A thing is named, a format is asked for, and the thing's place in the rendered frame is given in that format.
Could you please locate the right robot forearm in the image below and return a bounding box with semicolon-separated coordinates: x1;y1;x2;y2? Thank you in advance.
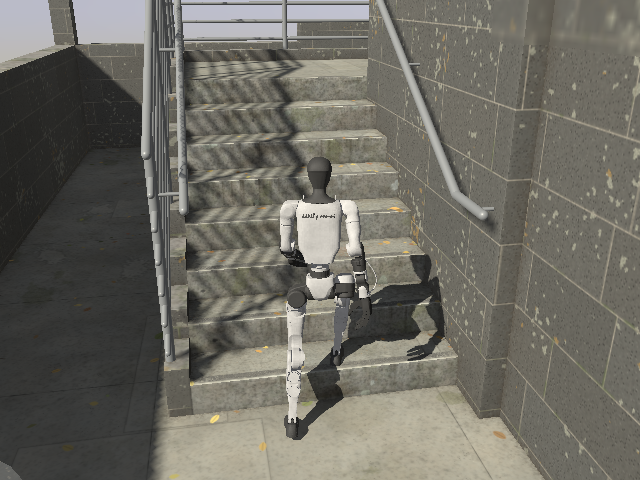
351;242;371;299

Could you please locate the robot right upper arm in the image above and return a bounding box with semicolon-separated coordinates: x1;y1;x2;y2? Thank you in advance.
340;200;362;257

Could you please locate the right robot hand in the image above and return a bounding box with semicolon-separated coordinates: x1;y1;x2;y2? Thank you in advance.
348;297;372;330

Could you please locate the left robot forearm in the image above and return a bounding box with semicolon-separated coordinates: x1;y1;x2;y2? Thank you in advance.
279;240;297;260

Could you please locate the robot left upper arm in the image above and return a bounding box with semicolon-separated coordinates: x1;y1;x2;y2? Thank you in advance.
280;200;299;252

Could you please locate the left robot hand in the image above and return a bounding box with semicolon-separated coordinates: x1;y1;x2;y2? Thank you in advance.
288;249;307;267

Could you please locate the robot right foot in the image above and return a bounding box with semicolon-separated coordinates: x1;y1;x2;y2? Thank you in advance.
330;345;344;366

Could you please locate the robot head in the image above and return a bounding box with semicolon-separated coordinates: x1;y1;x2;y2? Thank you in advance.
302;157;336;204

